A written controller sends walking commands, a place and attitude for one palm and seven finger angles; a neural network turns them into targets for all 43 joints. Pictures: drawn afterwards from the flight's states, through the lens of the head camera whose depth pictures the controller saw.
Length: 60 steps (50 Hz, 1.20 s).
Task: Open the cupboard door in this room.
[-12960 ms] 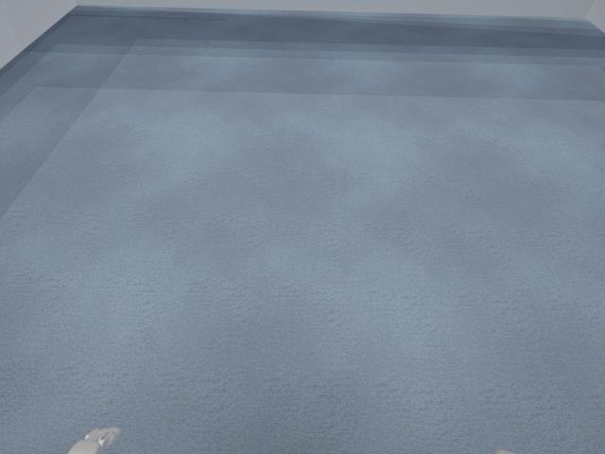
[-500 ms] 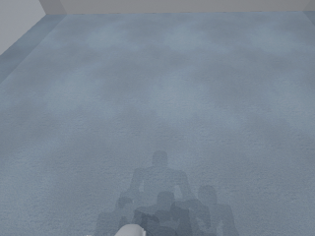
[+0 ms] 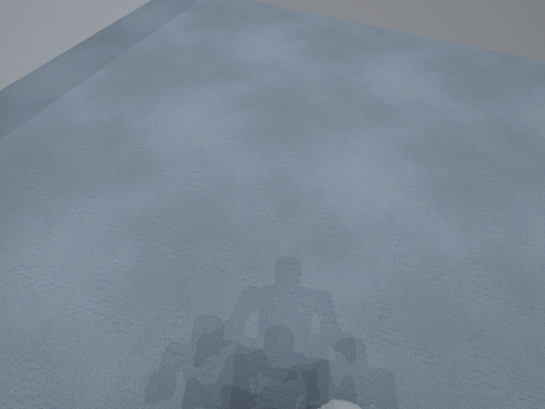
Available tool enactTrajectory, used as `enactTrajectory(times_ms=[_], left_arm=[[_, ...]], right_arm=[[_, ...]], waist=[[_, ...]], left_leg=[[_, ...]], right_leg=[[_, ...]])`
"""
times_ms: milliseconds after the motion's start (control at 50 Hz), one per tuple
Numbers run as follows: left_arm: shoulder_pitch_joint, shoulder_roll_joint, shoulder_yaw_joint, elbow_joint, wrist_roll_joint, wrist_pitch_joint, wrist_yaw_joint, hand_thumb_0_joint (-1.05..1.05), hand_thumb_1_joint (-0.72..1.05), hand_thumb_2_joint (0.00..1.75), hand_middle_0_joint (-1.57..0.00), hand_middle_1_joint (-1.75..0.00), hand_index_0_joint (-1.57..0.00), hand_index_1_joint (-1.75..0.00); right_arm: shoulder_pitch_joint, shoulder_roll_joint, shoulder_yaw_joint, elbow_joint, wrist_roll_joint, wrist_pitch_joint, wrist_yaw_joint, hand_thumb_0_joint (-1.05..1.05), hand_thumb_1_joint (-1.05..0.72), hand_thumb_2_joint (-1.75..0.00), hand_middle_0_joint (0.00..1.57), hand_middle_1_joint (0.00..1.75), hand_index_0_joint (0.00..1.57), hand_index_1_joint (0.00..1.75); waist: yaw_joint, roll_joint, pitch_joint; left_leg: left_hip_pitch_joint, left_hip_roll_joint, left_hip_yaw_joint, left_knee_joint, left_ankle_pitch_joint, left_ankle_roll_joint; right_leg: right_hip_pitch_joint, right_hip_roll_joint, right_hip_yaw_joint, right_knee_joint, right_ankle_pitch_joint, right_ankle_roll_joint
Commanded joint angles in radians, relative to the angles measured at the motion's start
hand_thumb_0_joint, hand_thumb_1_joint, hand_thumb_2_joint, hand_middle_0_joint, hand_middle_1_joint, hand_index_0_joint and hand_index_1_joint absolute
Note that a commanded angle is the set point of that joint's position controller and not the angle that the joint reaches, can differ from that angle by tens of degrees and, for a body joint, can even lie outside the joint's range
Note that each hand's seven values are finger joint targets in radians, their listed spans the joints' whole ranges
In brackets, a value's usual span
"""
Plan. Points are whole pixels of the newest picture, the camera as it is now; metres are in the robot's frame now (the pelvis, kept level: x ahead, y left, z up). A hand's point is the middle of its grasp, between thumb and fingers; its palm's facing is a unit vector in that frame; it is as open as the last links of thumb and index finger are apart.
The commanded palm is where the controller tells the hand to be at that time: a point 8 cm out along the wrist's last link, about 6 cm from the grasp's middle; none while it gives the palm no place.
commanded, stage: turn or walk to find it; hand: left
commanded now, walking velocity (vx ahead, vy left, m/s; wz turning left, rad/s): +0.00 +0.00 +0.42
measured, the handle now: out of the picture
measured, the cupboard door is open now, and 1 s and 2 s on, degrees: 0 0 0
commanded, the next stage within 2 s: none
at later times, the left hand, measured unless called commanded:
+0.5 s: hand out of the picture -0.02 +0.15 -0.16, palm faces +0.27 -0.93 -0.25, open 7.4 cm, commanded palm none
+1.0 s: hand out of the picture -0.10 +0.22 -0.17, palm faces +0.47 -0.85 -0.25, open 7.4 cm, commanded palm none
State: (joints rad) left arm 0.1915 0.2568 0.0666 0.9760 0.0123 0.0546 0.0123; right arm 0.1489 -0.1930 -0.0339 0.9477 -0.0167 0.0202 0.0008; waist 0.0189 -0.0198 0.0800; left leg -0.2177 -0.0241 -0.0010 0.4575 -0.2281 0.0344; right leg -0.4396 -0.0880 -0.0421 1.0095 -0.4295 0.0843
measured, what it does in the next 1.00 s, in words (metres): steps on the spot, turning left: right foot, then left foot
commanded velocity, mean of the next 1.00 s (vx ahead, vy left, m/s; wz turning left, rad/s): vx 0.00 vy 0.00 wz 0.42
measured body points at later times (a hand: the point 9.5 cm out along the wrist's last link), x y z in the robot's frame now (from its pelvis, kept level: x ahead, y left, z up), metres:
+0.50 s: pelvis -0.04 -0.05 +0.00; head +0.00 -0.06 +0.45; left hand -0.04 +0.20 -0.14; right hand +0.05 -0.29 -0.16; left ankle -0.11 +0.10 -0.67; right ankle +0.00 -0.14 -0.74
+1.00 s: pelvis -0.08 -0.01 +0.00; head -0.05 +0.02 +0.45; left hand -0.12 +0.26 -0.15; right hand +0.10 -0.19 -0.14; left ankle -0.11 +0.08 -0.74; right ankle -0.03 -0.15 -0.68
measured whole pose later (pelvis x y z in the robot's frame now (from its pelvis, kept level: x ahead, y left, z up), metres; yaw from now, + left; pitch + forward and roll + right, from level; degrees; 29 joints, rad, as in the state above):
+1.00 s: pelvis -0.08 -0.01 +0.00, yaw +26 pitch +0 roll +0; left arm 0.15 0.24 0.06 0.97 0.01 0.05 0.01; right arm 0.18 -0.18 -0.04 0.96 -0.02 0.02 0.00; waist 0.00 -0.02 0.07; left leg -0.22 -0.05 -0.02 0.43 -0.21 0.05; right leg -0.42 -0.08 -0.02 0.96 -0.43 0.09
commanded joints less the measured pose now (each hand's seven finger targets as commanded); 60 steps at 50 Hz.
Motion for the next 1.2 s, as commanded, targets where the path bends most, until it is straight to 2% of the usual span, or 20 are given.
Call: enactTrajectory(times_ms=[0, 120, 140, 160, 180, 240, 280, 500, 580, 600, 640, 680, 720, 780, 920, 1080, 1120, 1140, 1160, 1180], left_arm=[[-0.046, 0.045, 0.003, -0.101, -0.001, -0.023, 0.004, 0.00, 0.90, 0.90, -0.20, -0.30, -0.20, -0.30], [0.070, 0.054, 0.006, -0.087, -0.005, -0.044, 0.009, 0.00, 0.90, 0.90, -0.20, -0.30, -0.20, -0.30], [0.103, 0.086, 0.012, -0.081, -0.001, -0.054, 0.014, 0.00, 0.90, 0.90, -0.20, -0.30, -0.20, -0.30], [0.114, 0.167, 0.029, -0.084, 0.015, -0.063, 0.022, 0.00, 0.90, 0.90, -0.20, -0.30, -0.20, -0.30], [0.098, 0.200, 0.033, -0.104, 0.012, -0.061, 0.020, 0.00, 0.90, 0.90, -0.20, -0.30, -0.20, -0.30], [-0.042, 0.120, 0.022, -0.138, 0.007, -0.057, 0.022, 0.00, 0.90, 0.90, -0.20, -0.30, -0.20, -0.30], [-0.056, 0.089, 0.011, -0.145, 0.006, -0.066, 0.021, 0.00, 0.90, 0.90, -0.20, -0.30, -0.20, -0.30], [0.102, 0.158, 0.031, -0.059, 0.020, -0.059, 0.019, 0.00, 0.90, 0.90, -0.20, -0.30, -0.20, -0.30], [0.070, 0.164, 0.036, -0.048, 0.013, -0.048, 0.016, 0.00, 0.90, 0.90, -0.20, -0.30, -0.20, -0.30], [0.063, 0.148, 0.032, -0.049, 0.005, -0.042, 0.013, 0.00, 0.90, 0.90, -0.20, -0.30, -0.20, -0.30], [0.027, 0.037, 0.007, -0.110, 0.001, -0.028, 0.006, 0.00, 0.90, 0.90, -0.20, -0.30, -0.20, -0.30], [-0.067, 0.059, 0.014, -0.100, 0.005, -0.005, 0.012, 0.00, 0.90, 0.90, -0.20, -0.30, -0.20, -0.30], [-0.009, 0.064, 0.017, -0.064, 0.007, -0.013, -0.003, 0.00, 0.90, 0.90, -0.20, -0.30, -0.20, -0.30], [0.015, 0.062, 0.012, -0.048, 0.006, -0.020, -0.003, 0.00, 0.90, 0.90, -0.20, -0.30, -0.20, -0.30], [-0.064, 0.055, 0.005, -0.089, 0.001, -0.024, 0.006, 0.00, 0.90, 0.90, -0.20, -0.30, -0.20, -0.30], [0.010, 0.040, 0.004, -0.095, -0.008, -0.038, 0.012, 0.00, 0.90, 0.90, -0.20, -0.30, -0.20, -0.30], [0.074, 0.101, 0.015, -0.083, 0.001, -0.057, 0.020, 0.00, 0.90, 0.90, -0.20, -0.30, -0.20, -0.30], [0.092, 0.177, 0.030, -0.085, 0.015, -0.065, 0.026, 0.00, 0.90, 0.90, -0.20, -0.30, -0.20, -0.30], [0.072, 0.187, 0.035, -0.102, 0.006, -0.064, 0.024, 0.00, 0.90, 0.90, -0.20, -0.30, -0.20, -0.30], [0.025, 0.161, 0.036, -0.116, 0.004, -0.061, 0.027, 0.00, 0.90, 0.90, -0.20, -0.30, -0.20, -0.30]], right_arm=[[0.070, -0.216, -0.065, -0.044, -0.008, -0.007, -0.016, 0.00, -0.90, -0.90, 0.20, 0.30, 0.20, 0.30], [0.025, -0.208, -0.074, -0.068, -0.005, 0.004, -0.008, 0.00, -0.90, -0.90, 0.20, 0.30, 0.20, 0.30], [0.030, -0.176, -0.071, -0.072, 0.002, 0.002, -0.005, 0.00, -0.90, -0.90, 0.20, 0.30, 0.20, 0.30], [0.047, -0.112, -0.060, -0.090, 0.010, 0.001, 0.001, 0.00, -0.90, -0.90, 0.20, 0.30, 0.20, 0.30], [0.025, -0.123, -0.066, -0.104, 0.000, 0.012, -0.001, 0.00, -0.90, -0.90, 0.20, 0.30, 0.20, 0.30], [0.051, -0.140, -0.078, -0.051, -0.009, 0.039, 0.012, 0.00, -0.90, -0.90, 0.20, 0.30, 0.20, 0.30], [0.105, -0.122, -0.071, -0.022, -0.010, 0.042, 0.018, 0.00, -0.90, -0.90, 0.20, 0.30, 0.20, 0.30], [-0.006, -0.092, -0.038, -0.032, 0.006, 0.024, 0.012, 0.00, -0.90, -0.90, 0.20, 0.30, 0.20, 0.30], [0.070, -0.098, -0.035, -0.018, 0.008, 0.007, 0.006, 0.00, -0.90, -0.90, 0.20, 0.30, 0.20, 0.30], [0.099, -0.123, -0.041, -0.009, 0.007, 0.000, 0.007, 0.00, -0.90, -0.90, 0.20, 0.30, 0.20, 0.30], [0.152, -0.283, -0.075, -0.017, -0.005, -0.007, 0.001, 0.00, -0.90, -0.90, 0.20, 0.30, 0.20, 0.30], [0.121, -0.251, -0.067, -0.001, -0.009, -0.003, -0.021, 0.00, -0.90, -0.90, 0.20, 0.30, 0.20, 0.30], [0.026, -0.209, -0.050, -0.030, -0.006, -0.011, -0.024, 0.00, -0.90, -0.90, 0.20, 0.30, 0.20, 0.30], [0.042, -0.197, -0.050, -0.029, 0.000, -0.021, -0.023, 0.00, -0.90, -0.90, 0.20, 0.30, 0.20, 0.30], [0.109, -0.195, -0.061, -0.023, -0.005, -0.015, -0.021, 0.00, -0.90, -0.90, 0.20, 0.30, 0.20, 0.30], [0.060, -0.201, -0.073, -0.051, -0.010, 0.000, -0.013, 0.00, -0.90, -0.90, 0.20, 0.30, 0.20, 0.30], [0.064, -0.151, -0.069, -0.056, 0.006, -0.002, -0.006, 0.00, -0.90, -0.90, 0.20, 0.30, 0.20, 0.30], [0.068, -0.094, -0.057, -0.080, 0.009, -0.005, 0.000, 0.00, -0.90, -0.90, 0.20, 0.30, 0.20, 0.30], [0.054, -0.131, -0.070, -0.081, -0.004, 0.012, -0.006, 0.00, -0.90, -0.90, 0.20, 0.30, 0.20, 0.30], [0.042, -0.145, -0.075, -0.069, -0.008, 0.025, -0.003, 0.00, -0.90, -0.90, 0.20, 0.30, 0.20, 0.30]], waist=[[-0.053, 0.154, -0.104], [0.004, 0.150, -0.139], [0.019, 0.071, -0.152], [0.021, -0.175, -0.148], [0.034, -0.274, -0.108], [-0.033, -0.116, -0.002], [-0.048, -0.128, -0.028], [0.040, -0.178, -0.096], [-0.009, -0.168, -0.133], [-0.033, -0.096, -0.141], [-0.071, 0.334, -0.109], [-0.075, 0.281, -0.053], [-0.022, 0.177, -0.056], [-0.024, 0.131, -0.108], [-0.060, 0.144, -0.112], [-0.015, 0.151, -0.139], [0.016, 0.001, -0.167], [0.023, -0.246, -0.154], [0.029, -0.261, -0.128], [0.013, -0.208, -0.074]], left_leg=[[0.118, 0.264, -0.272, -0.112, 0.410, 0.145], [-0.040, 0.190, -0.304, -0.016, 0.326, 0.090], [-0.136, 0.140, -0.273, 0.049, 0.198, 0.044], [-0.324, 0.009, -0.131, 0.227, -0.086, -0.029], [-0.350, -0.039, -0.072, 0.445, -0.337, -0.057], [-0.323, 0.027, -0.096, 0.741, -0.205, -0.056], [-0.319, 0.036, -0.063, 0.772, -0.127, -0.079], [-0.207, 0.057, 0.052, 0.364, -0.255, -0.094], [-0.029, 0.045, 0.096, 0.082, -0.103, -0.073], [0.084, 0.064, 0.073, -0.043, 0.009, -0.060], [0.182, 0.421, -0.362, -0.176, 0.370, 0.102], [0.048, 0.375, -0.325, -0.186, 0.288, 0.125], [0.058, 0.297, -0.225, -0.162, 0.297, 0.111], [0.145, 0.258, -0.174, -0.131, 0.444, 0.112], [0.180, 0.266, -0.276, -0.109, 0.504, 0.144], [0.001, 0.201, -0.343, -0.050, 0.384, 0.112], [-0.181, 0.108, -0.270, 0.081, 0.160, 0.024], [-0.347, -0.038, -0.096, 0.269, -0.178, -0.048], [-0.339, -0.028, -0.093, 0.471, -0.352, -0.057], [-0.328, -0.006, -0.117, 0.613, -0.319, -0.054]], right_leg=[[-0.035, 0.014, 0.016, -0.105, -0.024, -0.004], [0.259, 0.054, -0.016, -0.527, 0.169, -0.024], [0.381, -0.002, 0.029, -0.648, 0.240, -0.035], [0.483, -0.229, 0.264, -0.717, 0.237, -0.111], [0.348, -0.387, 0.383, -0.769, 0.237, -0.219], [0.157, -0.273, 0.218, -0.775, 0.137, -0.211], [0.199, -0.212, 0.091, -0.743, 0.242, -0.182], [0.366, -0.282, 0.017, -0.648, 0.532, -0.236], [0.301, -0.265, -0.047, -0.540, 0.504, -0.175], [0.215, -0.238, -0.085, -0.462, 0.421, -0.126], [-0.128, -0.041, -0.128, -0.100, -0.185, -0.016], [-0.119, -0.038, 0.012, 0.070, -0.121, -0.026], [-0.120, -0.033, 0.017, 0.114, 0.006, -0.019], [-0.116, -0.019, 0.015, 0.102, 0.048, -0.001], [-0.090, 0.003, 0.032, -0.033, -0.006, 0.005], [0.199, 0.062, 0.000, -0.440, 0.103, -0.025], [0.440, -0.054, 0.092, -0.683, 0.255, -0.054], [0.500, -0.295, 0.328, -0.721, 0.329, -0.156], [0.354, -0.395, 0.380, -0.753, 0.326, -0.245], [0.255, -0.356, 0.354, -0.768, 0.261, -0.263]])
